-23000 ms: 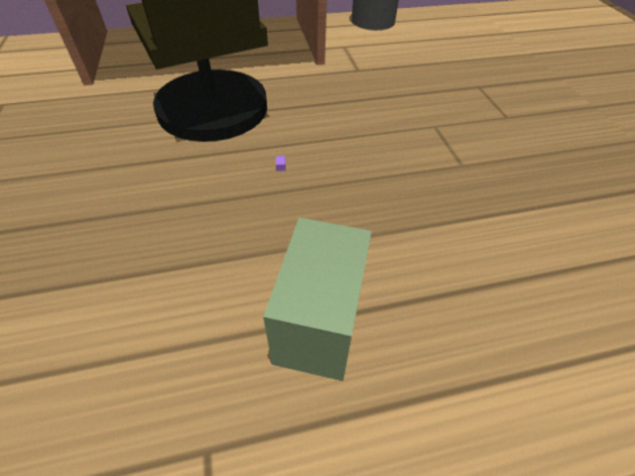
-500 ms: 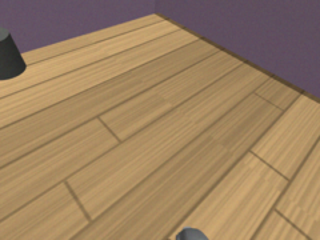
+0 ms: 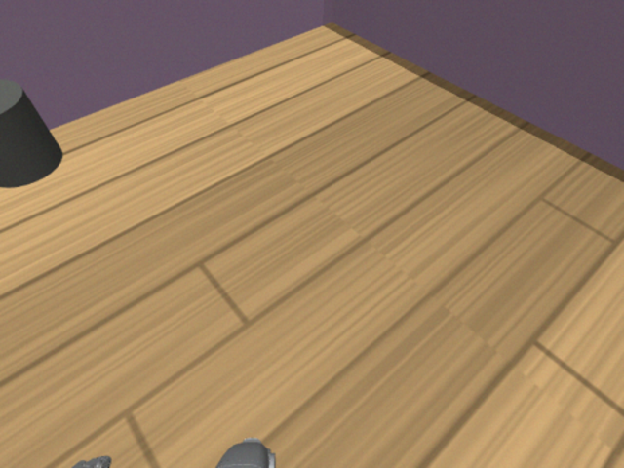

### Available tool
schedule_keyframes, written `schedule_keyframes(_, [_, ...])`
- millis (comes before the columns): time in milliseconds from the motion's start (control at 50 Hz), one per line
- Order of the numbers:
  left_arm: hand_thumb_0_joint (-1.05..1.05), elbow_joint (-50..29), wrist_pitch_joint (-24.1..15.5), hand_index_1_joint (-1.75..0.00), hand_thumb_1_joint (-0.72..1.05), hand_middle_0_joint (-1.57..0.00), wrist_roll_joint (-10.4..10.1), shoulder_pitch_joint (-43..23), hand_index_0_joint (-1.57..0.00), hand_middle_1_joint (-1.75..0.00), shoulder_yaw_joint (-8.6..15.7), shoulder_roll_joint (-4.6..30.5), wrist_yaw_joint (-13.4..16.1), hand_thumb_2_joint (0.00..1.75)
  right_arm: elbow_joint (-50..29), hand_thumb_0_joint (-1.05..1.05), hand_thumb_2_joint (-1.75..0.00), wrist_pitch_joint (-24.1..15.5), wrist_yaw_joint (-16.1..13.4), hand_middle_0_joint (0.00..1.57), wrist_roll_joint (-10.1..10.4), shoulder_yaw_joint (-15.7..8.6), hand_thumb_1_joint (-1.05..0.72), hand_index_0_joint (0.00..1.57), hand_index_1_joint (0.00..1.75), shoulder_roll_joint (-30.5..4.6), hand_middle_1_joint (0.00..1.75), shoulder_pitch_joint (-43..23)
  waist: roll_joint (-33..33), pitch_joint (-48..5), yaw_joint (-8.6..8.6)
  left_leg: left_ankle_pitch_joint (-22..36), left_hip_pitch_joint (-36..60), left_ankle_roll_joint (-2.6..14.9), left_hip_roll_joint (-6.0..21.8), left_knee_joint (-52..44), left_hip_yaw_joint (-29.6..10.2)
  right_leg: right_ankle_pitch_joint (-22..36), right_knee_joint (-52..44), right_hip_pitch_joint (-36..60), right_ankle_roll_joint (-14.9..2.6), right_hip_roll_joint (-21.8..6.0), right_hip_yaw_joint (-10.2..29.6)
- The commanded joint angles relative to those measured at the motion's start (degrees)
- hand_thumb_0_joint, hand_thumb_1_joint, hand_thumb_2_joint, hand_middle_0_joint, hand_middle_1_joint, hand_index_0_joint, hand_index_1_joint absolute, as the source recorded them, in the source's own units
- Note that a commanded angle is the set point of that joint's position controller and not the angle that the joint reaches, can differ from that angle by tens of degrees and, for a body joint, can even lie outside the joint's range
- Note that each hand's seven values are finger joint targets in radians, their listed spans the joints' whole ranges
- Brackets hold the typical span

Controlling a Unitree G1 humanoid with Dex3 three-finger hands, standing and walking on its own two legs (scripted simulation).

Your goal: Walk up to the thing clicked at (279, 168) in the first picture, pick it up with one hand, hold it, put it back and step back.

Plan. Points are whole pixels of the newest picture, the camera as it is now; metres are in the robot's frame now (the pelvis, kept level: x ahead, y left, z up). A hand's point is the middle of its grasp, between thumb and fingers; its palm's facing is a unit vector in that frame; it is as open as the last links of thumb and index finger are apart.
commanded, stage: walk up
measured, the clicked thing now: out of the picture -0.33 +1.12 -0.75
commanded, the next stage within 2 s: none
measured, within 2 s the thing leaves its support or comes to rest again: neither
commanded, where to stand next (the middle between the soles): +0.60 +0.00 m, yaw +1 degrees
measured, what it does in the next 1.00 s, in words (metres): walks ahead, turning left: left foot, then right foot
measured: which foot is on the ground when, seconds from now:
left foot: up 0.00-0.06, down 0.08-0.54, up 0.56-0.88, down 0.90-1.00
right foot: down 0.00-0.12, up 0.14-0.50, down 0.52-0.90, up 0.92-1.00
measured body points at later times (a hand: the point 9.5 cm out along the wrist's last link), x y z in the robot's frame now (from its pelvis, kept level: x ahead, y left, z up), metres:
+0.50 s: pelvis +0.22 +0.01 -0.01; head +0.25 +0.00 +0.44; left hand +0.32 +0.33 -0.11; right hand +0.24 -0.32 -0.12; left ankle +0.16 +0.14 -0.74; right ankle +0.33 -0.13 -0.73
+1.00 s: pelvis +0.42 +0.00 -0.03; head +0.43 +0.05 +0.42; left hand +0.45 +0.35 -0.15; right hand +0.57 -0.32 -0.09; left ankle +0.45 +0.14 -0.74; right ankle +0.39 -0.12 -0.69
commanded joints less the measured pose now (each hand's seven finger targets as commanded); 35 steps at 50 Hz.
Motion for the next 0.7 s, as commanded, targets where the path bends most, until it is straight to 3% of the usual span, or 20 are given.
schedule_keyframes(0, [0.00, -4.7, -1.3, -0.30, 0.90, -0.20, -0.2, -2.3, -0.20, -0.30, 4.8, 17.1, 0.7, 0.90, -3.8, 0.00, -0.90, -2.2, -0.2, 0.20, 0.0, -3.8, -0.90, 0.20, 0.30, -9.4, 0.30, 0.5, -9.1, -1.8, -0.22, 8.0, 10.3, 0.03, -0.7, -8.3, 2.6, -11.4, -10.7, -9.4, -10.35, -13.4, 9.5])
schedule_keyframes(20, [0.00, -4.9, -1.1, -0.30, 0.90, -0.20, -0.2, -3.4, -0.20, -0.30, 4.8, 17.1, 0.7, 0.90, -3.1, 0.00, -0.90, -2.4, -0.4, 0.20, -0.2, -4.0, -0.90, 0.20, 0.30, -9.6, 0.30, 2.6, -8.4, -2.2, -1.95, 8.7, 14.0, 0.25, -1.8, -10.4, 4.1, -12.5, -7.8, -10.5, -9.46, -12.4, 8.5])
schedule_keyframes(60, [0.00, -5.1, -0.8, -0.30, 0.90, -0.20, 0.3, -1.5, -0.20, -0.30, 3.3, 13.6, 0.7, 0.90, -0.9, 0.00, -0.90, -3.0, -1.2, 0.20, -0.4, -5.2, -0.90, 0.20, 0.30, -12.8, 0.30, 9.5, 0.5, -5.9, -5.76, 1.1, 28.0, 2.27, -3.9, -11.3, 3.5, -5.8, 7.4, -17.5, -6.92, -8.7, 5.0])
schedule_keyframes(80, [0.00, -5.4, -0.9, -0.30, 0.90, -0.20, -0.1, 0.0, -0.20, -0.30, 2.2, 9.9, 0.8, 0.90, -0.2, 0.00, -0.90, -3.5, -2.1, 0.20, -0.8, -6.3, -0.90, 0.20, 0.30, -16.9, 0.30, 15.4, 13.2, -8.0, -8.78, -13.1, 33.5, 5.89, 5.2, -20.1, -11.1, -2.5, 27.3, -24.0, -4.09, -3.5, 0.1])
schedule_keyframes(100, [0.00, -5.1, -0.6, -0.30, 0.90, -0.20, -1.1, 2.1, -0.20, -0.30, 2.6, 10.0, 1.3, 0.90, -2.3, 0.00, -0.90, -3.9, -2.4, 0.20, -0.4, -6.7, -0.90, 0.20, 0.30, -20.7, 0.30, 14.7, 15.7, -7.2, -7.66, -19.8, 35.4, 11.83, 18.5, -31.7, -39.4, -14.3, 37.9, -34.2, -1.61, 4.4, 1.9])
schedule_keyframes(120, [0.00, -3.7, -0.3, -0.30, 0.90, -0.20, -0.4, 0.2, -0.20, -0.30, 3.3, 15.2, 2.3, 0.90, -3.0, 0.00, -0.90, -3.6, -2.4, 0.20, 1.2, -6.8, -0.90, 0.20, 0.30, -20.5, 0.30, 11.7, 6.9, -4.8, -6.52, -18.4, 29.3, 15.23, 20.6, -31.1, -40.8, -14.5, 42.1, -32.7, -1.98, -0.1, 9.1])
schedule_keyframes(140, [0.00, -2.8, -0.2, -0.30, 0.90, -0.20, -0.7, 0.5, -0.20, -0.30, 3.0, 15.7, 2.2, 0.90, -3.9, 0.00, -0.90, -3.5, -2.8, 0.20, 1.3, -5.7, -0.90, 0.20, 0.30, -17.9, 0.30, 8.3, 1.8, -2.7, -4.55, -11.1, 25.8, 12.95, 17.1, -29.3, -30.2, -9.1, 41.9, -31.2, -1.71, -1.8, 11.3])
schedule_keyframes(160, [0.00, -1.2, -0.1, -0.30, 0.90, -0.20, -1.2, 2.8, -0.20, -0.30, 3.0, 14.8, 2.0, 0.90, -4.5, 0.00, -0.90, -3.5, -3.1, 0.20, 1.3, -4.8, -0.90, 0.20, 0.30, -16.1, 0.30, 5.8, 2.8, -2.1, -2.92, -4.6, 23.9, 11.23, 14.2, -28.4, -22.8, -6.1, 39.6, -28.9, -1.35, -3.0, 11.4])
schedule_keyframes(220, [0.00, 0.7, 0.5, -0.30, 0.90, -0.20, -1.1, 5.5, -0.20, -0.30, 3.1, 13.9, 1.1, 0.90, -4.9, 0.00, -0.90, -3.7, -3.1, 0.20, 1.2, -3.6, -0.90, 0.20, 0.30, -14.2, 0.30, 3.9, 6.9, -2.3, -1.39, 8.0, 19.0, 10.66, 10.1, -27.9, -10.1, -3.0, 31.6, -22.3, 0.46, -4.5, 7.8])
schedule_keyframes(320, [0.00, -1.9, 0.9, -0.30, 0.90, -0.20, -0.3, -1.4, -0.20, -0.30, 3.1, 11.6, -0.4, 0.90, -5.5, 0.00, -0.90, -3.6, -3.1, 0.20, 1.1, -3.8, -0.90, 0.20, 0.30, -14.9, 0.30, 6.1, 6.8, -0.6, -3.30, 10.6, 20.9, 12.81, 9.7, -28.1, -5.9, 0.7, 18.9, -22.1, 1.22, -5.3, 4.0])
schedule_keyframes(420, [0.00, -1.9, 0.4, -0.30, 0.90, -0.20, -0.4, -2.5, -0.20, -0.30, 3.6, 10.7, -0.6, 0.90, -6.9, 0.00, -0.90, -2.9, -3.0, 0.20, 1.3, -3.6, -0.90, 0.20, 0.30, -15.0, 0.30, 3.5, 5.2, -2.0, -2.10, 12.8, 16.3, 10.43, 8.4, -22.1, -2.5, 6.6, 7.4, -9.9, -0.07, -2.5, 0.8])
schedule_keyframes(460, [0.00, -0.7, 0.0, -0.30, 0.90, -0.20, -0.3, 1.1, -0.20, -0.30, 4.0, 11.1, -0.2, 0.90, -7.3, 0.00, -0.90, -2.3, -3.0, 0.20, 1.4, -3.3, -0.90, 0.20, 0.30, -14.4, 0.30, 2.9, 1.9, -3.6, 0.26, 12.2, 14.1, 8.95, 6.7, -15.4, -0.8, 7.3, 3.6, -1.9, -0.54, 0.2, -1.8])
schedule_keyframes(480, [0.00, 0.7, -0.6, -0.30, 0.90, -0.20, -0.3, 6.4, -0.20, -0.30, 5.1, 13.2, 0.5, 0.90, -7.5, 0.00, -0.90, -2.2, -3.1, 0.20, 1.3, -2.3, -0.90, 0.20, 0.30, -11.9, 0.30, 4.8, -4.0, -7.4, 2.85, 15.1, 11.3, 7.33, 4.7, -4.3, 0.1, 4.3, 2.1, 7.9, -1.67, -0.3, 1.1])
schedule_keyframes(500, [0.00, 1.3, -1.2, -0.30, 0.90, -0.20, 0.1, 11.5, -0.20, -0.30, 6.6, 17.3, 1.2, 0.90, -8.1, 0.00, -0.90, -2.3, -3.2, 0.20, 1.4, -0.9, -0.90, 0.20, 0.30, -7.9, 0.30, 7.3, -15.9, -10.5, 4.95, 6.9, 3.6, 5.01, -0.1, 11.7, 3.8, -5.8, -3.6, 14.8, -3.98, -9.0, 13.7])
schedule_keyframes(520, [0.00, -4.2, -0.5, -0.30, 0.90, -0.20, 1.3, 5.2, -0.20, -0.30, 7.2, 22.7, 1.2, 0.90, -8.4, 0.00, -0.90, -0.1, -3.1, 0.20, 2.1, 0.8, -0.90, 0.20, 0.30, -5.0, 0.30, 4.8, -29.2, -12.5, 7.23, -16.9, -13.1, 2.94, -6.4, 20.5, 4.1, -11.9, -13.7, 23.1, -7.89, -28.2, 32.4])
schedule_keyframes(540, [0.00, -5.4, 0.1, -0.30, 0.90, -0.20, 0.5, 0.6, -0.20, -0.30, 6.4, 21.5, 1.2, 0.90, -8.2, 0.00, -0.90, 1.3, -3.6, 0.20, 0.9, -0.7, -0.90, 0.20, 0.30, -11.7, 0.30, 0.9, -18.9, -10.3, 7.08, -14.3, -13.1, 2.85, -0.9, 24.9, -1.1, -21.1, -16.2, 15.8, -12.20, -30.8, 35.9])
schedule_keyframes(560, [0.00, -6.0, 0.5, -0.30, 0.90, -0.20, 0.0, -0.8, -0.20, -0.30, 5.3, 19.0, 1.2, 0.90, -7.2, 0.00, -0.90, 1.5, -3.1, 0.20, 0.8, -1.4, -0.90, 0.20, 0.30, -12.8, 0.30, -2.5, -12.3, -3.5, 5.90, -10.2, -11.0, 2.73, -0.3, 24.0, -2.9, -20.0, -17.9, 8.1, -11.31, -26.7, 30.7])
schedule_keyframes(600, [0.00, -6.1, 1.1, -0.30, 0.90, -0.20, -0.2, -4.8, -0.20, -0.30, 4.5, 16.4, 1.0, 0.90, -4.5, 0.00, -0.90, 1.8, -1.9, 0.20, 1.1, -1.8, -0.90, 0.20, 0.30, -12.9, 0.30, 0.6, -13.5, -0.6, 2.31, -4.6, -7.8, 2.27, 1.9, 18.8, -3.0, -16.1, -17.7, 2.9, -8.21, -19.9, 15.8])
schedule_keyframes(640, [0.00, -6.6, 1.2, -0.30, 0.90, -0.20, -0.2, -7.5, -0.20, -0.30, 4.5, 16.1, 0.6, 0.90, -2.3, 0.00, -0.90, 2.1, -0.8, 0.20, 0.7, -2.4, -0.90, 0.20, 0.30, -13.2, 0.30, 3.7, -13.5, -0.4, 0.71, -0.9, -5.1, 0.75, 2.6, 15.2, -0.8, -15.0, -17.8, 0.0, -8.45, -18.5, 8.5])
schedule_keyframes(680, [0.00, -7.4, 1.1, -0.30, 0.90, -0.20, 0.3, -6.7, -0.20, -0.30, 4.7, 15.4, 0.5, 0.90, -2.9, 0.00, -0.90, 2.0, 0.0, 0.20, 0.7, -2.1, -0.90, 0.20, 0.30, -11.4, 0.30, 1.0, -11.4, -0.2, 1.78, 2.4, -5.6, -0.11, 2.7, 8.0, 1.2, -8.3, -17.0, 1.5, -9.02, -18.1, 4.2])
